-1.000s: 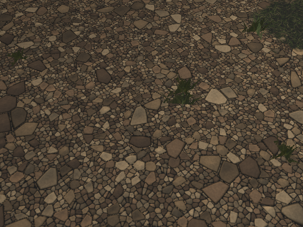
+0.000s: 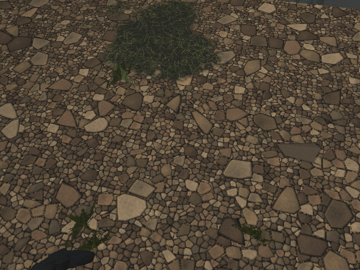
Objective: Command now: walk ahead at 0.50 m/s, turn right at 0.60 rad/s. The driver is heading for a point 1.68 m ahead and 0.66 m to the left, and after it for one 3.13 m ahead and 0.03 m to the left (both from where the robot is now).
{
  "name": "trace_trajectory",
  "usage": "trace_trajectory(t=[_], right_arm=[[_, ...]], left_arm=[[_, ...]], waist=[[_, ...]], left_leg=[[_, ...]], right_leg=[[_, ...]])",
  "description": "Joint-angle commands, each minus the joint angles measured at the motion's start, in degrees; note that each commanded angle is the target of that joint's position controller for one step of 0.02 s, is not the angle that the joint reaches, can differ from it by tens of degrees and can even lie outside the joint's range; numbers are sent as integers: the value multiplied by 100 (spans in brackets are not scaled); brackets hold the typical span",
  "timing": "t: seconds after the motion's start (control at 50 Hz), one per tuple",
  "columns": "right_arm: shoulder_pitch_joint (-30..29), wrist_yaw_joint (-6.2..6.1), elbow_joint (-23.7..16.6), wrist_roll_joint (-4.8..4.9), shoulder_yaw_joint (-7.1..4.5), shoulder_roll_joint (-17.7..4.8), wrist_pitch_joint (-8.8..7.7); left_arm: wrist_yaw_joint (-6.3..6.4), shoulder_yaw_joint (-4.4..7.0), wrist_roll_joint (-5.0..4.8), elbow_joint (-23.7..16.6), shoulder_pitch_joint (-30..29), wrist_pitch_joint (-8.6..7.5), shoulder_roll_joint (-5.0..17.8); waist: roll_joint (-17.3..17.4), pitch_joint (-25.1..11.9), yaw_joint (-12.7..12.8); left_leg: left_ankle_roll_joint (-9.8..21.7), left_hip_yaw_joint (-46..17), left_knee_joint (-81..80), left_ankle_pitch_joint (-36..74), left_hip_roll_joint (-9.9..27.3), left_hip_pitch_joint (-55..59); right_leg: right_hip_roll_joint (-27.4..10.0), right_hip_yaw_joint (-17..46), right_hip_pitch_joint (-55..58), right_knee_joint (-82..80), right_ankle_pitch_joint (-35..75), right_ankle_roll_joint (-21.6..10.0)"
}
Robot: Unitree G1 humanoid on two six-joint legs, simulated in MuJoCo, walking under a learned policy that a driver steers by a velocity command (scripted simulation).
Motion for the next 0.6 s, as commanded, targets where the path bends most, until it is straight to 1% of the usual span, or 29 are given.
trace_trajectory(t=[0.02,0.04,0.06,0.08,0.1,0.12,0.14,0.16,0.2,0.24,0.28,0.32,0.38,0.42,0.44,0.46,0.48,0.5,0.52,0.54,0.56,0.58,0.6], right_arm=[[-57,83,-1005,17,-105,-484,-55],[-591,87,-1065,-41,-140,-816,-71],[-709,107,-1029,62,-71,-614,-113],[-536,104,-886,79,-25,-523,-137],[-460,118,-814,-5,-21,-497,-69],[-176,141,-653,-77,-14,-494,44],[-46,176,-561,-97,-30,-505,131],[-25,216,-530,-80,-47,-501,178],[-306,261,-551,-33,-64,-448,218],[-714,263,-630,-8,-87,-433,226],[-982,260,-685,-10,-105,-426,214],[-1181,274,-718,-30,-89,-372,187],[-1634,324,-849,-69,-16,-255,151],[-1978,363,-1001,-92,39,-182,129],[-2064,378,-1066,-92,58,-160,120],[-2019,379,-1091,-85,59,-174,118],[-1872,364,-1076,-84,43,-225,127],[-1606,337,-1021,-92,17,-290,136],[-1116,309,-902,-107,-31,-395,128],[-413,274,-707,-137,-118,-564,92],[450,216,-485,-217,-250,-847,54],[613,124,-502,-216,-475,-1610,92],[430,159,-533,34,-486,-1608,127]], left_arm=[[231,587,-140,120,1942,-10,1789],[291,543,-194,70,2138,34,1594],[360,441,-203,224,1954,13,1220],[379,325,-214,295,1732,-43,857],[390,242,-228,340,1539,-115,669],[383,187,-217,331,1357,-181,561],[366,166,-220,371,1381,-253,545],[354,176,-231,446,1449,-310,607],[340,201,-219,569,1585,-376,713],[344,189,-214,681,1767,-402,698],[357,164,-224,757,1857,-429,656],[379,132,-233,806,1857,-467,607],[438,94,-223,942,2002,-490,570],[492,76,-218,1088,2226,-471,579],[516,71,-208,1152,2293,-457,609],[537,71,-191,1184,2277,-446,669],[565,82,-178,1204,2246,-434,765],[598,101,-165,1219,2200,-413,870],[622,126,-136,1208,2111,-371,974],[626,148,-118,1164,2019,-327,1053],[608,147,-170,1023,1768,-327,1079],[492,12,-260,690,2044,-395,467],[433,48,-182,545,1743,-452,649]], waist=[[-1649,-2079,757],[-638,-1918,1062],[-330,-1288,883],[-81,-817,595],[-74,-624,370],[-152,-596,208],[-217,-590,169],[-226,-533,138],[-224,-268,199],[-218,-11,340],[-234,98,401],[-270,143,427],[-287,276,567],[-271,360,693],[-294,353,703],[-351,268,642],[-458,108,555],[-580,-86,421],[-656,-360,189],[-631,-743,-127],[-320,-1178,-640],[1036,-1696,-342],[714,-2025,-309]], left_leg=[[88,-602,4809,-529,-552,-3913],[144,-1558,5062,-235,-396,-4482],[227,-1649,4840,295,-120,-4497],[277,-1677,4183,510,72,-4095],[285,-1745,3759,539,187,-3720],[279,-1757,3587,622,192,-3303],[282,-1736,3523,719,133,-3088],[292,-1735,3445,859,79,-3106],[307,-1835,3196,1284,21,-3452],[316,-2014,2888,1692,-89,-3933],[320,-2101,2519,2046,-215,-4215],[340,-2008,2093,2443,-294,-4242],[401,-1624,1379,2702,-345,-4191],[509,-1323,908,2609,-401,-4167],[596,-1183,685,2476,-473,-4072],[706,-1037,506,2263,-614,-3826],[832,-882,446,1986,-797,-3525],[971,-762,447,1663,-985,-3216],[1123,-738,397,1364,-1151,-2722],[1292,-875,149,1244,-1260,-1895],[1598,-1524,-331,1342,-912,-528],[2455,-4171,-366,1686,804,1303],[2910,-6080,-1108,2140,1263,1710]], right_leg=[[-2027,4380,4679,-1383,-1162,-1344],[-2139,4268,4570,-1637,-85,-1319],[-2015,3227,3994,-1522,819,-1205],[-1738,2599,3172,-1597,1601,-923],[-1485,2160,2660,-1721,1875,-707],[-1354,1835,2286,-1893,1935,-581],[-1297,1667,2077,-2040,2032,-548],[-1257,1521,2017,-2181,2026,-530],[-1222,1240,1995,-2475,1712,-435],[-1199,992,2176,-2634,1564,-293],[-1188,748,2404,-2692,1618,-167],[-1157,471,2568,-2710,1829,-63],[-1169,111,2866,-2673,2387,35],[-1243,-57,3209,-2522,2930,80],[-1280,-147,3382,-2362,3372,122],[-1301,-256,3506,-2090,4151,188],[-1330,-337,3638,-1720,5128,249],[-1369,-400,3765,-1238,6040,289],[-1415,-454,3757,-488,6551,294],[-1420,-489,3468,560,6242,272],[-1223,-595,2466,2095,4769,317],[-207,-608,104,4398,108,588],[333,624,-1091,5355,-1979,596]])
